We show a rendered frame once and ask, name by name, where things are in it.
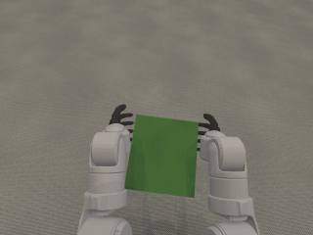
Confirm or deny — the left robot forearm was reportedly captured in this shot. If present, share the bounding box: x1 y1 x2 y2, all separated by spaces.
76 123 131 235

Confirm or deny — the robot right upper arm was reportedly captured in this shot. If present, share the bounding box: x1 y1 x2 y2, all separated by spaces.
204 221 257 235

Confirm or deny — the right robot hand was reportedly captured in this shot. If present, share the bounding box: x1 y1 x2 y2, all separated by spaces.
197 114 220 151

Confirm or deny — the carton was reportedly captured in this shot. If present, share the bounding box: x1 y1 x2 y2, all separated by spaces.
124 115 199 198

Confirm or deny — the right robot forearm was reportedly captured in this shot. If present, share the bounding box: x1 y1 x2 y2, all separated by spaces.
200 130 260 235

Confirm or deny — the robot left upper arm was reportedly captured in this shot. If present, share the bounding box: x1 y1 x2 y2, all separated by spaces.
78 215 132 235

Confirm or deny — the left robot hand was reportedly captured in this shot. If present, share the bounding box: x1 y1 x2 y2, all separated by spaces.
109 104 134 142

